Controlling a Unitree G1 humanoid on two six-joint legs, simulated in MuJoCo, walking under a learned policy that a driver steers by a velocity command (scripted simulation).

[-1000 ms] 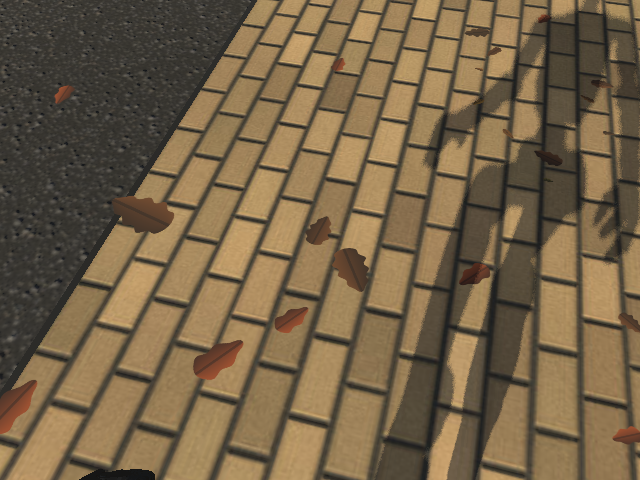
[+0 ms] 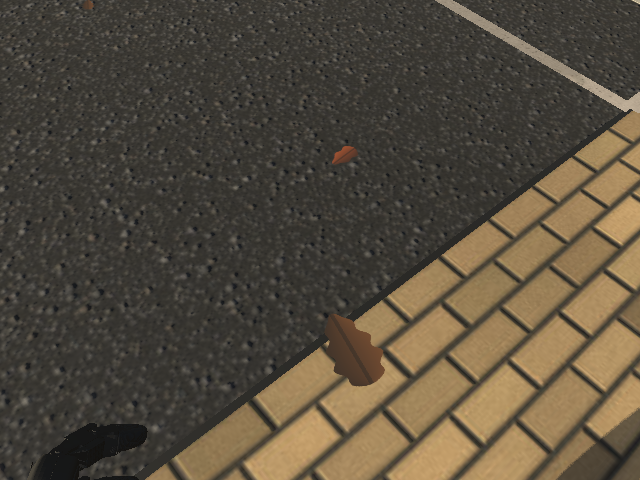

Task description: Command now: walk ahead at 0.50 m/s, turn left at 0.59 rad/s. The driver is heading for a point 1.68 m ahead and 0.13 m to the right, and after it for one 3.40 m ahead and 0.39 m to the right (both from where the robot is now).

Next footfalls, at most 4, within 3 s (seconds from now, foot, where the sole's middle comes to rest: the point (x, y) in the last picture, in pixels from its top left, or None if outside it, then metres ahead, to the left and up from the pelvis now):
0.08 right None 0.24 -0.14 -0.78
0.58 left None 0.46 0.16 -0.78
1.10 right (295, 334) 0.80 -0.02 -0.78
1.62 left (176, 254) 1.04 0.27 -0.78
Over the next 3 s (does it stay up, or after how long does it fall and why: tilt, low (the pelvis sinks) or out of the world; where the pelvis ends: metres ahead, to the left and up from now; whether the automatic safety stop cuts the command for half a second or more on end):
stays up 1.19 0.14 -0.01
